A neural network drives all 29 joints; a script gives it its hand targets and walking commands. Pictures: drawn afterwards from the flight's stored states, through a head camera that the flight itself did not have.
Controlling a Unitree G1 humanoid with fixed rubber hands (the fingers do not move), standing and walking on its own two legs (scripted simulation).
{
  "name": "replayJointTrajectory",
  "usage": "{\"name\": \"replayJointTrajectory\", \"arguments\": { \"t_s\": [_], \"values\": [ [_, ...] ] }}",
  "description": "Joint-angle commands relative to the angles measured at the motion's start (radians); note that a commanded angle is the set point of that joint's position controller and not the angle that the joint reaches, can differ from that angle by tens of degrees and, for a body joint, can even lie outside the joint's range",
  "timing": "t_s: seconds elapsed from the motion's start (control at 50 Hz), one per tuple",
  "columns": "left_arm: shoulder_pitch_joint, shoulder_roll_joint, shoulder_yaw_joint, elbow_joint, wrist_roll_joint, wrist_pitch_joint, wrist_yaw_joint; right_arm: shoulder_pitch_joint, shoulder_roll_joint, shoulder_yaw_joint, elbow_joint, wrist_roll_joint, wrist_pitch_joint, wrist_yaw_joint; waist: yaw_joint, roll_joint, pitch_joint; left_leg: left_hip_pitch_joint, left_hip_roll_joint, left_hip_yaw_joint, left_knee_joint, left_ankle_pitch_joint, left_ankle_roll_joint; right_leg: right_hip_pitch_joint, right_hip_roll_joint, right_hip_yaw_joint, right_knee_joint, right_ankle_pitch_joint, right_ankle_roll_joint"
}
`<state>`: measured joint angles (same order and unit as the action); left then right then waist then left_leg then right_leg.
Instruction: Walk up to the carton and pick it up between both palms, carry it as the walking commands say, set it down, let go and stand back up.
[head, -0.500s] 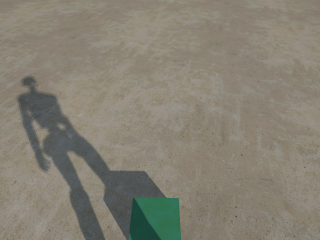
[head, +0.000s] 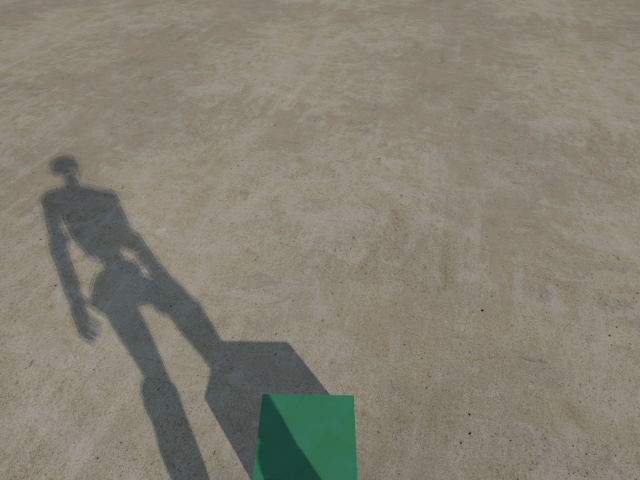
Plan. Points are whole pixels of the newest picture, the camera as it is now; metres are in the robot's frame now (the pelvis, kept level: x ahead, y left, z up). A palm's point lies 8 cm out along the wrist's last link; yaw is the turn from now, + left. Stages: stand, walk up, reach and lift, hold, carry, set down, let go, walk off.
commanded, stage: stand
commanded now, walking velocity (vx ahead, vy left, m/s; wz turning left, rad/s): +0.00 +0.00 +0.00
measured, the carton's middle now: (307, 445) +0.40 +0.05 -0.69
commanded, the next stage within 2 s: reach and lift in 0.42 s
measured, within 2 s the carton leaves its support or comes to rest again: neither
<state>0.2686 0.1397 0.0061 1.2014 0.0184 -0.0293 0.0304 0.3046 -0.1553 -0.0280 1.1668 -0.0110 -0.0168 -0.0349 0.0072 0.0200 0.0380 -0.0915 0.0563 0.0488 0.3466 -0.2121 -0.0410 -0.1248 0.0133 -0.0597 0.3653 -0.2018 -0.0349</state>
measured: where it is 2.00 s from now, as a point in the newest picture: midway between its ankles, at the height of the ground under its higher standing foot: outside the picture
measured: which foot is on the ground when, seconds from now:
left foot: down 0.00-1.00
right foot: down 0.00-1.00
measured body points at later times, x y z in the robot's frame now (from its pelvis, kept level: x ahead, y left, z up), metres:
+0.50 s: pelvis -0.02 +0.00 -0.02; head +0.01 +0.00 +0.43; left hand +0.04 +0.25 -0.16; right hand +0.04 -0.24 -0.17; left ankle -0.01 +0.14 -0.75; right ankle +0.00 -0.09 -0.75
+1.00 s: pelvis -0.04 +0.02 -0.07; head +0.08 +0.02 +0.36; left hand +0.15 +0.24 -0.20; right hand +0.14 -0.21 -0.20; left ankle -0.02 +0.14 -0.75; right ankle +0.00 -0.10 -0.75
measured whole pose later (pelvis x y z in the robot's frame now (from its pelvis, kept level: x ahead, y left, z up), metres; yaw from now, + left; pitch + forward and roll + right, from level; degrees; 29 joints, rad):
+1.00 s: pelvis -0.04 +0.02 -0.07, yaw -1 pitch +15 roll +0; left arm 0.04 0.14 0.07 0.41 0.00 0.49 -0.02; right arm 0.04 -0.17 -0.09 0.46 -0.02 0.47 0.07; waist 0.01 0.00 0.01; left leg -0.82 0.01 0.01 0.99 -0.43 0.00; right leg -0.84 -0.01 -0.02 0.97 -0.39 0.00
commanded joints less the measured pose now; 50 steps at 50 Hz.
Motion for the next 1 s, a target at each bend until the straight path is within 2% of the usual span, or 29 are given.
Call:
{"name": "replayJointTrajectory", "arguments": {
  "t_s": [0.0,0.16,0.24,0.32,0.4,0.42,0.44,0.46,0.48,0.5,0.52,0.54,0.58,0.6,0.62,0.68,0.74,0.78,0.84,0.92,0.94,0.98],
  "values": [
    [0.048,0.153,0.021,-0.023,0.000,-0.012,0.006,0.079,-0.103,-0.018,-0.015,-0.003,-0.009,-0.005,-0.002,-0.034,0.066,-0.037,0.062,-0.054,-0.050,0.086,0.046,-0.074,-0.130,0.125,-0.111,0.062,-0.003],
    [0.024,0.184,0.025,-0.034,0.001,-0.016,0.001,0.051,-0.127,-0.017,-0.029,-0.008,-0.015,-0.001,0.001,-0.031,0.052,-0.052,0.065,-0.049,-0.040,0.076,0.046,-0.074,-0.132,0.125,-0.109,0.055,-0.007],
    [0.018,0.198,0.026,-0.036,-0.002,-0.019,-0.002,0.030,-0.140,-0.013,-0.036,-0.010,-0.019,0.000,0.003,-0.015,0.029,-0.053,0.070,-0.052,-0.043,0.086,0.049,-0.059,-0.129,0.117,-0.091,0.092,-0.008],
    [0.015,0.207,0.026,-0.038,-0.003,-0.019,-0.003,0.010,-0.153,-0.011,-0.045,-0.009,-0.021,0.002,0.006,-0.031,0.023,-0.058,0.073,-0.052,-0.041,0.092,0.048,-0.054,-0.130,0.114,-0.086,0.118,-0.008],
    [0.011,0.214,0.025,-0.043,-0.004,-0.020,-0.005,-0.003,-0.162,-0.009,-0.051,-0.009,-0.022,0.003,0.006,-0.020,0.014,-0.055,0.072,-0.054,-0.040,0.085,0.052,-0.055,-0.131,0.117,-0.084,0.130,-0.008],
    [-0.340,0.216,0.006,-0.394,-0.113,0.046,-0.003,-0.353,-0.197,0.015,-0.402,0.105,0.048,0.008,-0.017,-0.072,-0.131,-0.337,-0.055,-0.022,0.183,-0.263,0.087,-0.315,-0.065,0.021,0.168,-0.247,0.049],
    [-0.642,0.199,-0.050,-0.669,-0.117,0.119,0.005,-0.704,-0.184,0.056,-0.638,0.146,0.118,-0.003,-0.001,-0.081,-0.151,-0.402,-0.051,0.002,0.232,-0.241,0.083,-0.325,-0.056,0.052,0.177,-0.199,0.026],
    [-0.546,0.217,-0.038,-0.642,-0.122,0.214,0.019,-0.661,-0.222,0.049,-0.621,0.123,0.205,0.001,0.017,-0.052,-0.144,-0.441,-0.073,0.026,0.229,-0.300,0.068,-0.296,-0.048,0.029,0.194,-0.234,0.016],
    [-0.480,0.220,-0.016,-0.658,-0.137,0.302,0.018,-0.555,-0.215,0.041,-0.656,0.116,0.284,0.004,0.011,-0.051,-0.163,-0.445,-0.084,0.021,0.216,-0.324,0.079,-0.274,-0.042,0.016,0.204,-0.252,0.003],
    [-0.417,0.222,-0.019,-0.665,-0.145,0.395,0.008,-0.457,-0.185,0.031,-0.651,0.115,0.370,0.001,-0.006,-0.058,-0.164,-0.376,-0.092,0.011,0.228,-0.218,0.090,-0.317,-0.049,0.025,0.184,-0.196,-0.022],
    [-0.381,0.239,-0.005,-0.667,-0.132,0.487,-0.003,-0.379,-0.185,0.036,-0.645,0.117,0.465,0.007,-0.014,-0.035,-0.150,-0.348,-0.096,-0.005,0.244,-0.172,0.104,-0.334,-0.067,0.053,0.167,-0.169,-0.030],
    [-0.333,0.224,-0.022,-0.663,-0.129,0.568,-0.004,-0.324,-0.176,0.031,-0.626,0.110,0.550,0.014,-0.015,-0.028,-0.169,-0.362,-0.089,-0.027,0.241,-0.129,0.102,-0.324,-0.062,0.070,0.174,-0.103,-0.044],
    [-0.212,0.182,-0.019,-0.653,-0.114,0.700,-0.007,-0.181,-0.188,0.007,-0.598,0.102,0.684,0.039,-0.018,-0.005,-0.296,-0.366,-0.070,-0.075,0.284,0.092,0.113,-0.238,-0.011,0.077,0.246,0.156,-0.058],
    [-0.187,0.159,-0.019,-0.653,-0.097,0.736,-0.008,-0.152,-0.174,0.003,-0.593,0.092,0.719,0.044,-0.036,-0.047,-0.290,-0.383,-0.074,-0.085,0.275,0.071,0.120,-0.240,-0.008,0.084,0.240,0.170,-0.062],
    [-0.153,0.144,-0.015,-0.654,-0.084,0.749,-0.014,-0.133,-0.157,0.003,-0.595,0.076,0.736,0.048,-0.042,-0.063,-0.280,-0.416,-0.076,-0.089,0.263,0.083,0.118,-0.215,0.005,0.078,0.248,0.205,-0.053],
    [-0.147,0.154,0.046,-0.695,-0.026,0.684,-0.023,-0.147,-0.143,-0.017,-0.618,0.025,0.673,0.060,-0.024,-0.030,-0.243,-0.426,-0.102,-0.057,0.242,0.151,0.087,-0.201,0.016,0.074,0.246,0.269,-0.027],
    [-0.195,0.117,0.050,-0.801,0.021,0.601,-0.025,-0.250,-0.133,-0.063,-0.705,-0.028,0.577,0.076,-0.018,0.005,-0.279,-0.427,-0.098,-0.041,0.284,0.151,0.066,-0.248,0.026,0.065,0.281,0.224,-0.021],
    [-0.231,0.107,0.070,-0.877,0.025,0.551,-0.029,-0.322,-0.132,-0.092,-0.784,-0.048,0.519,0.090,-0.004,0.002,-0.335,-0.449,-0.095,-0.038,0.345,0.146,0.060,-0.292,0.025,0.066,0.338,0.192,-0.015],
    [-0.276,0.112,0.095,-0.932,0.016,0.496,-0.035,-0.375,-0.135,-0.103,-0.857,-0.048,0.464,0.102,0.012,-0.019,-0.387,-0.498,-0.095,-0.037,0.423,0.125,0.052,-0.355,0.025,0.058,0.420,0.149,0.005],
    [-0.321,0.097,0.099,-0.970,-0.011,0.464,-0.051,-0.353,-0.135,-0.108,-0.905,-0.022,0.438,0.102,-0.003,-0.042,-0.502,-0.523,-0.094,-0.046,0.515,0.147,0.055,-0.436,0.028,0.043,0.502,0.168,0.021],
    [-0.366,0.108,0.103,-0.975,-0.009,0.470,-0.054,-0.388,-0.138,-0.106,-0.905,-0.012,0.443,0.105,0.003,-0.029,-0.467,-0.549,-0.087,-0.042,0.513,-0.011,0.053,-0.486,0.019,0.041,0.510,0.021,0.017],
    [-0.362,0.098,0.087,-0.991,-0.031,0.483,-0.056,-0.390,-0.133,-0.110,-0.925,0.007,0.458,0.101,-0.004,-0.027,-0.482,-0.562,-0.090,-0.045,0.536,0.000,0.051,-0.501,0.027,0.026,0.531,0.023,0.016]
  ]
}}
